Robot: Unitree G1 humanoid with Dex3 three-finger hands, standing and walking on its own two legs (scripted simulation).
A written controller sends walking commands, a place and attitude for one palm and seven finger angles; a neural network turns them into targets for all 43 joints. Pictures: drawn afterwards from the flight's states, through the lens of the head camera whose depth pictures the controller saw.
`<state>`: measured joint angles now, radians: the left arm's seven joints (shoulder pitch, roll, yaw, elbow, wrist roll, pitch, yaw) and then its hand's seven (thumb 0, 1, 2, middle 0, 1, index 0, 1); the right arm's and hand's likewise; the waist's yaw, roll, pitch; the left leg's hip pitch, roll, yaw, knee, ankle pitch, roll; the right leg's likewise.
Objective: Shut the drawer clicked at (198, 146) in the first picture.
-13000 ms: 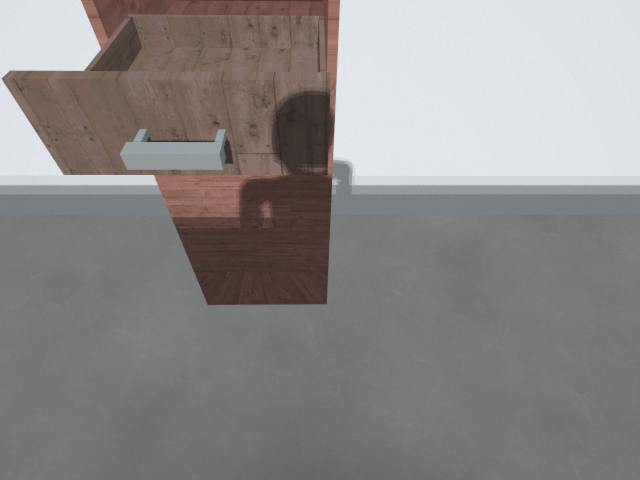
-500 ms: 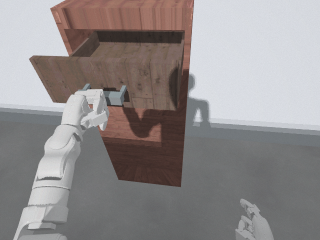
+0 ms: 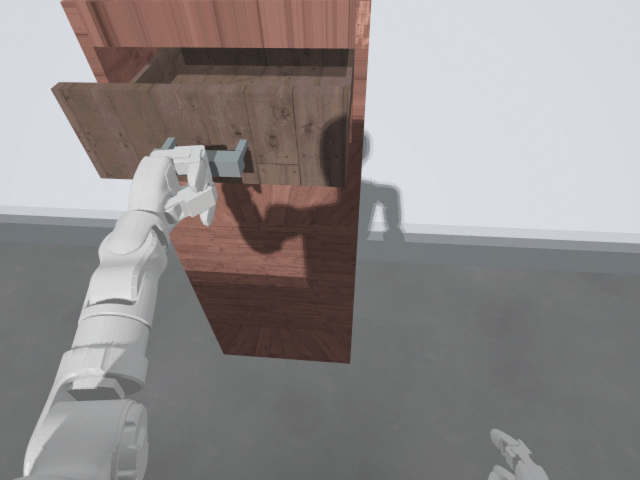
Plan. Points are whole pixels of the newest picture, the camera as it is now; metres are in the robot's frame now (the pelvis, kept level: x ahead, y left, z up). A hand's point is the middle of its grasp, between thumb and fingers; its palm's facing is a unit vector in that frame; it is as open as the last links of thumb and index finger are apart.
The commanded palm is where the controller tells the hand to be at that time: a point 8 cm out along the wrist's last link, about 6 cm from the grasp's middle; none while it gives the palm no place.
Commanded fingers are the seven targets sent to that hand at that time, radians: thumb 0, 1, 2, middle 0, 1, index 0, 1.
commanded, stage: push the drawer shut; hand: left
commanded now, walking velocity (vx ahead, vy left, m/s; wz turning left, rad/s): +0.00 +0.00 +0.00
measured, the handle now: (201, 153) +0.48 +0.19 +0.18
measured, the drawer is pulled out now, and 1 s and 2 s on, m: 0.13 0.02 0.00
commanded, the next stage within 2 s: pull the fist back off the drawer in 1.30 s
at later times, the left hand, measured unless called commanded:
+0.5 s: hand (219, 168) +0.45 +0.16 +0.18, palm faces -0.01 -1.00 -0.03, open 3.1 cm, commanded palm +0.45 +0.20 +0.18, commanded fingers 0.00 0.90 0.90 -1.40 -1.60 -1.40 -1.60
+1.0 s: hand (235, 141) +0.51 +0.15 +0.18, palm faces -0.02 -1.00 -0.02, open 3.3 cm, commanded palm +0.51 +0.20 +0.18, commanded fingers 0.00 0.90 0.90 -1.40 -1.60 -1.40 -1.60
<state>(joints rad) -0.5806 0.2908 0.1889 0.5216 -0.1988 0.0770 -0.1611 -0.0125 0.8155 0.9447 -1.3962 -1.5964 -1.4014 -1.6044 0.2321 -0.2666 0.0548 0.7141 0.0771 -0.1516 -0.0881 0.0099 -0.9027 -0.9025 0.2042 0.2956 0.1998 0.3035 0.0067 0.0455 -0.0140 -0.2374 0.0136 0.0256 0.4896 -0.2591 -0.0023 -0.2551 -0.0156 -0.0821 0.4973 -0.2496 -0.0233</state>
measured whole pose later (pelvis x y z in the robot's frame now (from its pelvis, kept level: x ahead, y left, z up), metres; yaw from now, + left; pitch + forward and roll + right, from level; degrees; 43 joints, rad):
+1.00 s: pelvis +0.00 +0.01 -0.01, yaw -1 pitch +8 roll +0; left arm -1.06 0.45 0.31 1.20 -0.10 -0.16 -0.18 0.03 0.88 0.98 -1.40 -1.60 -1.40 -1.60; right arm 0.41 -0.29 0.03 0.77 0.04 -0.15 -0.05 0.01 -0.90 -0.90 0.20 0.30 0.20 0.30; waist -0.11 0.04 -0.03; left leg -0.43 0.03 0.04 0.55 -0.28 0.01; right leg -0.44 0.00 -0.06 0.53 -0.24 -0.02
